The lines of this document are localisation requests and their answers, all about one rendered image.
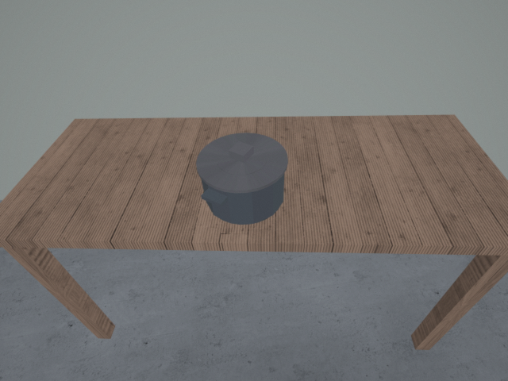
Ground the lid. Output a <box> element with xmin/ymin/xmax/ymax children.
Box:
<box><xmin>196</xmin><ymin>133</ymin><xmax>288</xmax><ymax>194</ymax></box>

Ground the pot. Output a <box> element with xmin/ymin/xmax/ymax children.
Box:
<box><xmin>201</xmin><ymin>174</ymin><xmax>284</xmax><ymax>225</ymax></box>

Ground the table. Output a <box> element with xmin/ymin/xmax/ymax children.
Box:
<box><xmin>0</xmin><ymin>114</ymin><xmax>508</xmax><ymax>350</ymax></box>

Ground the knob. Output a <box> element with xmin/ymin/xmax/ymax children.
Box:
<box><xmin>229</xmin><ymin>141</ymin><xmax>254</xmax><ymax>163</ymax></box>

